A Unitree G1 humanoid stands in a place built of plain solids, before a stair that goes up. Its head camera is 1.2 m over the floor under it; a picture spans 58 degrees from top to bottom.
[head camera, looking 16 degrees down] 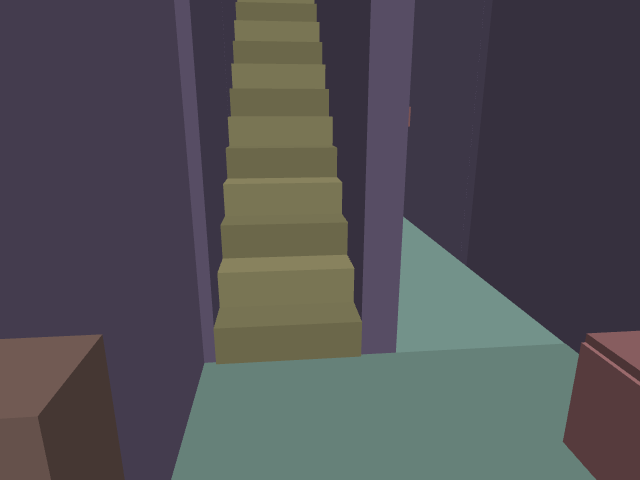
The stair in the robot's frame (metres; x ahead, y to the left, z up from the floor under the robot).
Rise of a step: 0.20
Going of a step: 0.24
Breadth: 0.74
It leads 6 degrees to the left of straight ahead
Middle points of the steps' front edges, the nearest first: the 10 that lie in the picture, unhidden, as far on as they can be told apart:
1.95 0.15 0.20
2.20 0.18 0.40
2.44 0.20 0.60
2.68 0.23 0.80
2.93 0.25 1.00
3.17 0.28 1.20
3.42 0.30 1.40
3.66 0.32 1.59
3.90 0.35 1.79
4.15 0.37 1.99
